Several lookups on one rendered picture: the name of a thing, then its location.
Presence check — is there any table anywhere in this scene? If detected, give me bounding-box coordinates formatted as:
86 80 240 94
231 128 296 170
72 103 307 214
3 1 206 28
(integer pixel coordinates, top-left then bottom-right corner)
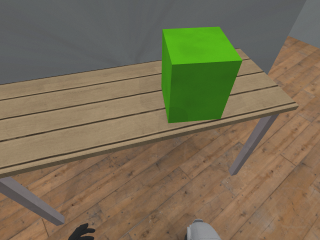
0 48 299 226

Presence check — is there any robot left hand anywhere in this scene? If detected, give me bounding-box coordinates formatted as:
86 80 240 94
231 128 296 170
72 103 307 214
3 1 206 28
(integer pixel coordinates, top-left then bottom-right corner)
68 223 96 240

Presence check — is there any robot right thigh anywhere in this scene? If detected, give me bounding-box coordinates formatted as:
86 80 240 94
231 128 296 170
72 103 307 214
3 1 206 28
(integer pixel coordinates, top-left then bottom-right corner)
187 222 221 240

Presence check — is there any robot right shin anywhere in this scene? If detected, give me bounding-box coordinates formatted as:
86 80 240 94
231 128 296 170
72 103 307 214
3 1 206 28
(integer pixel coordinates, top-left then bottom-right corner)
192 219 203 224

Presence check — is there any carton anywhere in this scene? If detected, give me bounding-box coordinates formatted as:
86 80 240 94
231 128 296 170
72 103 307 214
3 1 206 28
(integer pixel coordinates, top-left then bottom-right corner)
161 26 243 123

